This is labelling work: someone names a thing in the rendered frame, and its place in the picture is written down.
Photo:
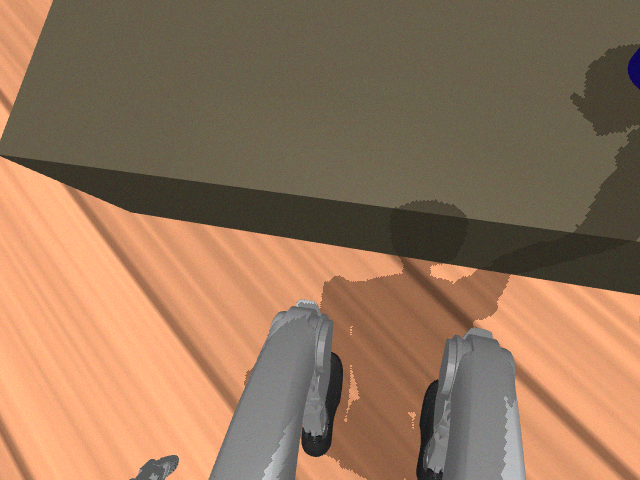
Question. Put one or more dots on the can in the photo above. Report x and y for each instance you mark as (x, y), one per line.
(634, 69)

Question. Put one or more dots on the left robot foot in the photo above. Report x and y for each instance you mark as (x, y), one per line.
(319, 445)

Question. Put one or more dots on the right robot foot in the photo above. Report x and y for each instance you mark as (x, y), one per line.
(426, 429)

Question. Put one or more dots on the left robot hand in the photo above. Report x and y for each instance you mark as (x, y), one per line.
(158, 470)

